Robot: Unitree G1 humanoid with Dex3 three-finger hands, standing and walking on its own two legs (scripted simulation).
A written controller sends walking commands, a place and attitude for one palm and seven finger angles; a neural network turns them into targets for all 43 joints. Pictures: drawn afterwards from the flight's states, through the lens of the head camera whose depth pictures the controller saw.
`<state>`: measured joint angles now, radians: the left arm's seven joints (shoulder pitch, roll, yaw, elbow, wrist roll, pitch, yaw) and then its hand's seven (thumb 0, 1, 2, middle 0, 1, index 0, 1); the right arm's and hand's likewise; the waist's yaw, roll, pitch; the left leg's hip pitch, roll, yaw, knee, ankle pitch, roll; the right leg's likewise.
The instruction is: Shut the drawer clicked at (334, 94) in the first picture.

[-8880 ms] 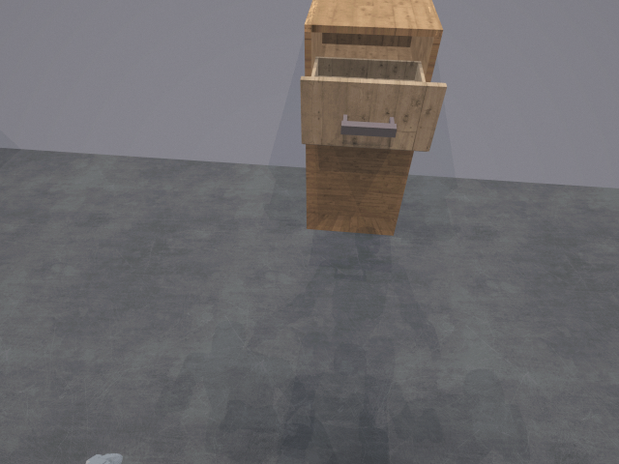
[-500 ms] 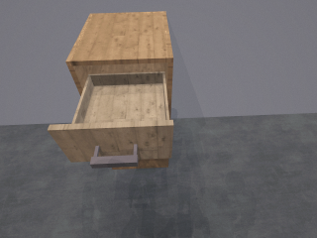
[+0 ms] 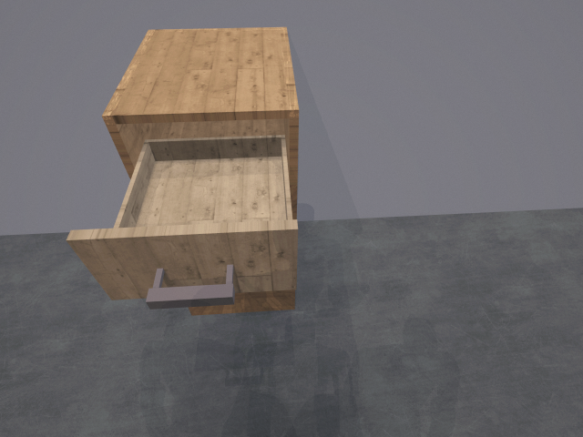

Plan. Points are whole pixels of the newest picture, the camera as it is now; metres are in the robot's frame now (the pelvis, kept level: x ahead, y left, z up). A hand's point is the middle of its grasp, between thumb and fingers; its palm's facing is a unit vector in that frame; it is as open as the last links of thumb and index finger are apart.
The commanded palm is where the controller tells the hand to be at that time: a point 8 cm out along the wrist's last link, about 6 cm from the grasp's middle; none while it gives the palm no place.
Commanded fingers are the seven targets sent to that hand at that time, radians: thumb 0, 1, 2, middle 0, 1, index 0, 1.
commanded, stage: look again from close up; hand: left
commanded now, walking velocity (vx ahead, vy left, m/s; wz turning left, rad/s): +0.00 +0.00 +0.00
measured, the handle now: (193, 284) +0.35 +0.18 -0.03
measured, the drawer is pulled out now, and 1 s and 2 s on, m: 0.30 0.30 0.30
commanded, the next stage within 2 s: shuffle to correct the standing spot in 0.46 s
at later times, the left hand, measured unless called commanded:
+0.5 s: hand out of the picture -0.01 +0.19 -0.19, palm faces +0.03 -0.99 -0.17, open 7.3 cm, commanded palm none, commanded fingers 0.00 0.90 0.90 -0.20 -0.30 -0.20 -0.30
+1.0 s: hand out of the picture -0.05 +0.18 -0.19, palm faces +0.07 -0.98 -0.16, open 7.4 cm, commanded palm none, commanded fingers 0.00 0.90 0.90 -0.20 -0.30 -0.20 -0.30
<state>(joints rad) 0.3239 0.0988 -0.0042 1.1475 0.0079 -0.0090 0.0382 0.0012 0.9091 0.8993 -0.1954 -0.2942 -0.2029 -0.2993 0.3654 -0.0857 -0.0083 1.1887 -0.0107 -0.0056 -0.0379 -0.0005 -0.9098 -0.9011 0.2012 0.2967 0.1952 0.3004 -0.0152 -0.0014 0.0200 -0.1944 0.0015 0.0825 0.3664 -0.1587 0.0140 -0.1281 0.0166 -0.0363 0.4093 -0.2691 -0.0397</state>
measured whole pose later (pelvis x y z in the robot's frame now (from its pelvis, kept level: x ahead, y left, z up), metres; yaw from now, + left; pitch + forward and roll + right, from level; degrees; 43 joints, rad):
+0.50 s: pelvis -0.01 +0.02 -0.01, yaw +1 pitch -2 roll -1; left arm 0.33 0.16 -0.02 1.05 0.02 -0.01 0.04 0.00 0.91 0.90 -0.20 -0.29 -0.20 -0.30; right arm 0.25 -0.16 0.01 1.06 -0.02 -0.01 -0.02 0.00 -0.92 -0.90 0.20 0.30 0.20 0.30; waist 0.00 -0.03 0.01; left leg -0.24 -0.01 0.07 0.49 -0.22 0.05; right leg -0.13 0.00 -0.05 0.47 -0.30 -0.01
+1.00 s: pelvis +0.03 +0.02 -0.01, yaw +3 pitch +1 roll +0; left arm 0.44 0.15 -0.01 1.09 0.03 -0.01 0.03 0.00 0.91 0.90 -0.19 -0.29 -0.20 -0.30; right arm 0.32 -0.13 -0.01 1.12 -0.02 0.00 -0.02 0.00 -0.91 -0.90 0.20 0.30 0.20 0.30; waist 0.00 -0.02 0.01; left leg -0.28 -0.02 0.03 0.54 -0.28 0.04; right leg -0.14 0.00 -0.08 0.49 -0.36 -0.02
